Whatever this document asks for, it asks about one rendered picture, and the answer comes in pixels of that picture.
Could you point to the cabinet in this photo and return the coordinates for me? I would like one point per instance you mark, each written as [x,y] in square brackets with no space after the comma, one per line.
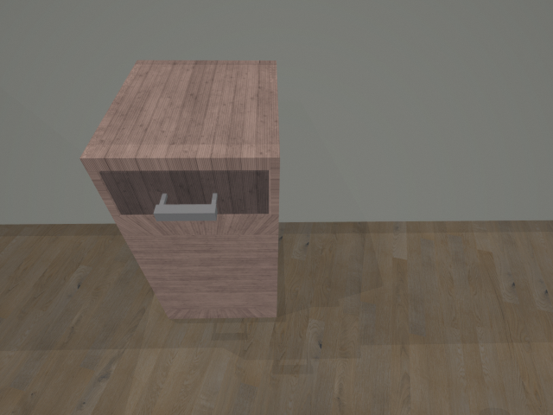
[197,115]

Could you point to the handle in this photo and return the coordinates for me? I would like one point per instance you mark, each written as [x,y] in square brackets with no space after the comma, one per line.
[186,212]

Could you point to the drawer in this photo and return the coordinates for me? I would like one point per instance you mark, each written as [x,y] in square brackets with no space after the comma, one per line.
[239,191]

